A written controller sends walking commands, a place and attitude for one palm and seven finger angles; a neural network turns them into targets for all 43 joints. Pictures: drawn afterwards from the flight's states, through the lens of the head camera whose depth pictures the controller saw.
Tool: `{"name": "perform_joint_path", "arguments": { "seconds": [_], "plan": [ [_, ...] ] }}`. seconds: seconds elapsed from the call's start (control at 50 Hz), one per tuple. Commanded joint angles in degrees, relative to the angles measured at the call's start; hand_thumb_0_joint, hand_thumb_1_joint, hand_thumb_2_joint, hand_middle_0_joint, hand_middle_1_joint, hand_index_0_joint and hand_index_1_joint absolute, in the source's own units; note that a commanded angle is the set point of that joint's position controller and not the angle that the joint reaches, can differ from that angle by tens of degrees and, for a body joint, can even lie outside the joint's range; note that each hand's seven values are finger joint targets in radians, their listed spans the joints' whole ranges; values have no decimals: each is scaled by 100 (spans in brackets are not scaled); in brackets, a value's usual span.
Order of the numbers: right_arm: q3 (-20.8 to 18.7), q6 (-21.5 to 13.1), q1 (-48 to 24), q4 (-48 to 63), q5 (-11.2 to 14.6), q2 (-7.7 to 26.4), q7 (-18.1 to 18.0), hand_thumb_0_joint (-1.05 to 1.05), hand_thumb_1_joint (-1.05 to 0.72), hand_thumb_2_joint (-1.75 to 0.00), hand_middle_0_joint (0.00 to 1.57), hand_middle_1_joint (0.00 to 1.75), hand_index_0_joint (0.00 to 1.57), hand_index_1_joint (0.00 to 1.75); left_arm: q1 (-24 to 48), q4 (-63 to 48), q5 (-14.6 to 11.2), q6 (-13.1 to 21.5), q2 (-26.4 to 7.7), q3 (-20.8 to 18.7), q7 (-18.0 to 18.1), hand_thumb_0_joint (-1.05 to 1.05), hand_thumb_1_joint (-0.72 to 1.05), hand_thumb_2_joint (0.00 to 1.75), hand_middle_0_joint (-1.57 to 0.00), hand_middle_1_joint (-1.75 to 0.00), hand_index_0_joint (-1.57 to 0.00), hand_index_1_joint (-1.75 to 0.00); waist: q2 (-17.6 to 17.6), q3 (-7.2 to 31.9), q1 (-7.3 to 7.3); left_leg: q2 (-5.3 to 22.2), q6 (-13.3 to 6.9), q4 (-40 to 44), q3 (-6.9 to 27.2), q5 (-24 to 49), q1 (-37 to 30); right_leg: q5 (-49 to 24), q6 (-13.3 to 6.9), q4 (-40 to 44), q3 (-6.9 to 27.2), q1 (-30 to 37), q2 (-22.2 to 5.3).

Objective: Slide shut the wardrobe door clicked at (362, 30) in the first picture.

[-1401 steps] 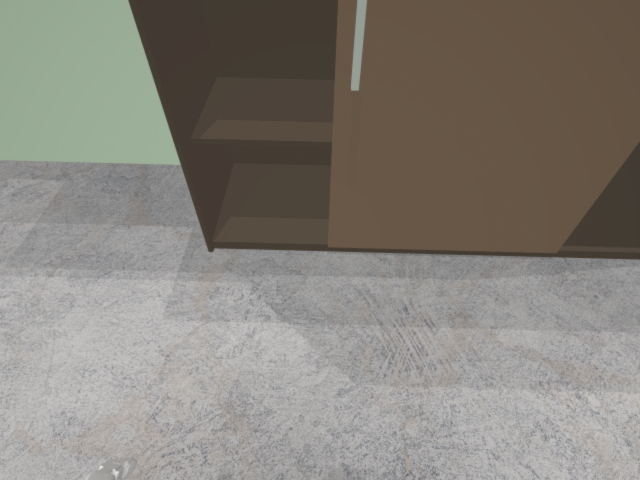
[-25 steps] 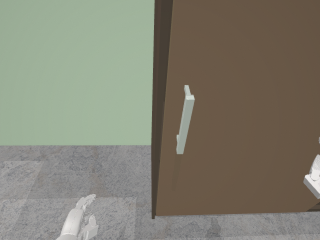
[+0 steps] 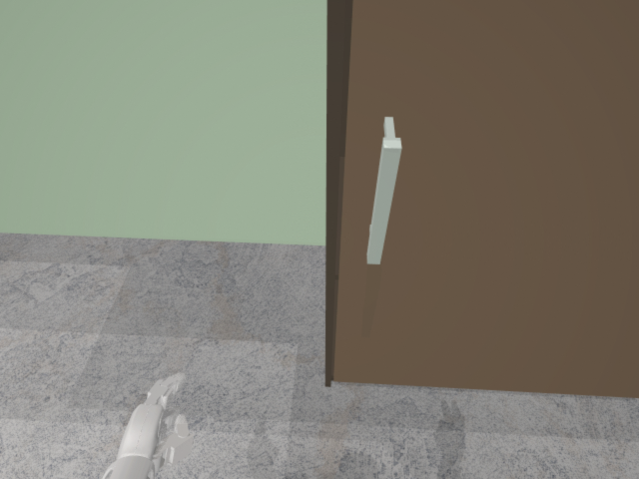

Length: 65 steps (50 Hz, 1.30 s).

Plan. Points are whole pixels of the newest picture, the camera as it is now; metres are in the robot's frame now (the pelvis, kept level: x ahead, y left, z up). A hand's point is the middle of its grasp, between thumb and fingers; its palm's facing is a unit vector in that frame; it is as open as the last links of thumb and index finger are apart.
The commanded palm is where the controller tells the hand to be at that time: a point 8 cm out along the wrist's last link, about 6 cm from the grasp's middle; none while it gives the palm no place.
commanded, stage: step back with the hand held close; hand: right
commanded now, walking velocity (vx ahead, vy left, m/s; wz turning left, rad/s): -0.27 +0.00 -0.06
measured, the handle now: (380, 198) +0.45 -0.07 +0.10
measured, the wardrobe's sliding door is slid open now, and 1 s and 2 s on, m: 0.00 0.00 0.00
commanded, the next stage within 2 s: stop stepping back and stand still in 0.88 s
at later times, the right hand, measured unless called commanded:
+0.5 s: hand out of the picture +0.16 -0.26 +0.17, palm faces +0.38 +0.79 -0.47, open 7.4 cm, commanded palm +0.08 -0.30 +0.19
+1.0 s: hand out of the picture +0.06 -0.27 +0.18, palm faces +0.30 +0.84 -0.45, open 7.4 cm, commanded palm -0.01 -0.32 +0.19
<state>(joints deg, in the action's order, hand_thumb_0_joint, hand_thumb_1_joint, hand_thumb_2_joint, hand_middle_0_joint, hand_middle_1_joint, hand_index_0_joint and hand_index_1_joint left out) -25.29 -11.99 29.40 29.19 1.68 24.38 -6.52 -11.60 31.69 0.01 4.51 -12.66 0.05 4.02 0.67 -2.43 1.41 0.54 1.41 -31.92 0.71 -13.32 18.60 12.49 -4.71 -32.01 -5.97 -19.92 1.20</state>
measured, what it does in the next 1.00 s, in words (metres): walks backwards: left foot, then right foot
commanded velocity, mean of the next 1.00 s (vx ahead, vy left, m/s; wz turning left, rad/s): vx -0.35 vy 0.00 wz -0.05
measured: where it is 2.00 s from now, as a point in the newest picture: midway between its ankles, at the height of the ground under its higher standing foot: outside the picture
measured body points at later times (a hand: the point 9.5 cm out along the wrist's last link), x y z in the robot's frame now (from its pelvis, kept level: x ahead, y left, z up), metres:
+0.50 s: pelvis -0.06 +0.00 +0.00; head +0.00 -0.03 +0.45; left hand +0.14 +0.22 -0.07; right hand +0.13 -0.31 +0.19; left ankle -0.09 +0.13 -0.73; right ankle +0.05 -0.07 -0.73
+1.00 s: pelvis -0.16 -0.02 +0.01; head -0.12 -0.07 +0.46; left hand +0.01 +0.21 -0.05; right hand +0.03 -0.31 +0.20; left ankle -0.19 +0.12 -0.69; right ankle -0.05 -0.09 -0.73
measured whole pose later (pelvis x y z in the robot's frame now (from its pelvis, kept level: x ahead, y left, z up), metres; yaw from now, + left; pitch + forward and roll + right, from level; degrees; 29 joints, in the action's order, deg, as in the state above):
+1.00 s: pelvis -0.16 -0.02 +0.01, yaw +2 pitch +2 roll +4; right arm -24.2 -13.4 32.9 34.9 3.0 27.0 -6.7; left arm -11.6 34.8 1.9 9.9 -9.2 0.7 3.3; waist 2.0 -1.5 -0.1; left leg -3.7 0.5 -43.9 0.3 -25.9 19.9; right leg 1.4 -3.6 -21.0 0.5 -21.7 -0.4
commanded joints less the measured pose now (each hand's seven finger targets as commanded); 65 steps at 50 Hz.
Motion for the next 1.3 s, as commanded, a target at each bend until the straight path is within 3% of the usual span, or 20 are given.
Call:
{"name": "perform_joint_path", "arguments": {
  "seconds": [0.0,0.12,0.22,0.38,0.44,0.52,0.56,0.6,0.64,0.7,0.74,0.78,0.92,1.02,1.06,1.1,1.16,1.2,1.24,1.28],
  "plan": [
    [-596,-399,-323,1060,-46,888,-166,0,-90,-90,20,30,20,30,396,-849,-27,386,-752,-321,80,0,90,90,-20,-30,-20,-30,-49,597,-61,372,-290,438,749,110,-457,1690,1,967,1188,-588,-782],
    [-635,-554,-480,1364,-42,1037,-287,0,-90,-90,20,30,20,30,355,-686,25,475,-673,-295,49,0,90,90,-20,-30,-20,-30,40,674,-135,762,-579,960,966,-628,788,1151,175,150,1146,388,-490],
    [-867,-646,-384,1352,-196,1013,-258,0,-90,-90,20,30,20,30,455,-791,50,580,-772,-334,96,0,90,90,-20,-30,-20,-30,-1552,671,-20,-339,-73,-1592,-19,-430,-1122,3034,-283,2502,2565,-1555,-1750],
    [-554,-784,-363,1248,-9,937,-110,0,-90,-90,20,30,20,30,554,-468,138,684,-717,-257,65,0,90,90,-20,-30,-20,-30,-646,880,5,49,-343,856,363,519,-408,-180,160,1225,1497,378,-1087],
    [-503,-809,-431,1353,23,988,-97,0,-90,-90,20,30,20,30,492,-404,110,625,-679,-346,76,0,90,90,-20,-30,-20,-30,-423,1960,4,80,-241,618,402,1545,-75,-2251,270,697,1045,1941,-951],
    [-831,-677,105,1539,134,1219,-66,0,-90,-90,20,30,20,30,771,-677,87,507,-704,-379,35,0,90,90,-20,-30,-20,-30,-681,1648,79,-124,-233,553,231,99,-251,-404,179,1250,1204,1013,-1046],
    [-1009,-661,260,1561,186,1372,-82,0,-90,-90,20,30,20,30,794,-743,74,427,-662,-380,39,0,90,90,-20,-30,-20,-30,-465,1207,29,64,-444,896,434,-431,-138,897,328,1190,1146,378,-802],
    [-942,-685,331,1422,256,1372,-120,0,-90,-90,20,30,20,30,627,-648,22,363,-543,-401,57,0,90,90,-20,-30,-20,-30,414,941,-54,1003,-940,1882,1392,-1417,1432,726,591,-628,727,1080,-236],
    [-833,-616,51,1337,205,1304,-194,0,-90,-90,20,30,20,30,548,-527,53,327,-428,-358,26,0,90,90,-20,-30,-20,-30,811,685,-77,1796,-1314,1983,1805,51,1550,696,621,-2146,733,589,-14],
    [-662,-540,-323,1012,31,1213,-203,0,-90,-90,20,30,20,30,550,-414,110,320,-370,-202,107,0,90,90,-20,-30,-20,-30,467,435,-170,1221,-784,779,913,2873,155,366,508,-263,857,-22,-211],
    [-563,-585,-497,1157,-46,1167,-206,0,-90,-90,20,30,20,30,537,-446,63,383,-700,-311,199,0,90,90,-20,-30,-20,-30,-851,912,-108,146,-130,-144,262,2096,-143,-2465,198,1142,1441,512,-854],
    [-668,-623,-140,1014,38,1225,-183,0,-90,-90,20,30,20,30,426,-535,46,531,-687,-367,183,0,90,90,-20,-30,-20,-30,-1127,1450,16,-283,-139,-1037,195,-511,25,-3797,-162,1260,2216,973,-1569],
    [-643,-508,400,1849,145,1080,-194,0,-90,-90,20,30,20,30,321,-414,147,846,-726,-385,14,0,90,90,-20,-30,-20,-30,-1221,1342,-4,-306,-95,-1424,42,-1310,-17,-1429,-347,1953,2032,765,-1598],
    [-768,-326,510,1279,213,1169,-206,0,-90,-90,20,30,20,30,468,-502,127,669,-715,-339,128,0,90,90,-20,-30,-20,-30,-1339,984,-8,-498,-343,984,-609,-1068,-1547,1958,378,2472,1353,-332,-857],
    [-869,-272,488,1255,189,1389,-184,0,-90,-90,20,30,20,30,354,-476,128,514,-650,-364,114,0,90,90,-20,-30,-20,-30,138,981,-86,803,-856,2304,563,-1295,-176,1006,670,-62,502,629,-15],
    [-918,-246,-317,1555,263,1511,-245,0,-90,-90,20,30,20,30,483,-357,152,532,-584,-254,92,0,90,90,-20,-30,-20,-30,984,804,-19,2138,-1516,2493,1707,-1203,788,565,660,-2435,887,210,-76],
    [-286,4,-869,907,180,873,-188,0,-90,-90,20,30,20,30,548,-273,-79,588,-624,-303,160,0,90,90,-20,-30,-20,-30,1142,345,-196,1489,-950,1853,709,-1647,820,758,488,-1751,878,211,-388],
    [-212,-31,-773,647,14,780,-265,0,-90,-90,20,30,20,30,447,-156,-24,635,-644,-260,234,0,90,90,-20,-30,-20,-30,68,274,-253,1142,-719,1266,443,-1442,610,519,345,-15,561,769,-289],
    [-178,-196,-923,1055,-45,792,-293,0,-90,-90,20,30,20,30,472,-276,-7,682,-786,-296,223,0,90,90,-20,-30,-20,-30,-1219,275,-204,333,-369,159,113,-1309,523,1261,58,1255,1545,830,-782],
    [-413,-267,-693,1229,-8,1034,-296,0,-90,-90,20,30,20,30,497,-350,-29,692,-731,-237,211,0,90,90,-20,-30,-20,-30,-1440,446,-210,-237,-127,-1039,-283,-1377,299,2611,-278,2249,2968,365,-1520]
  ]
}}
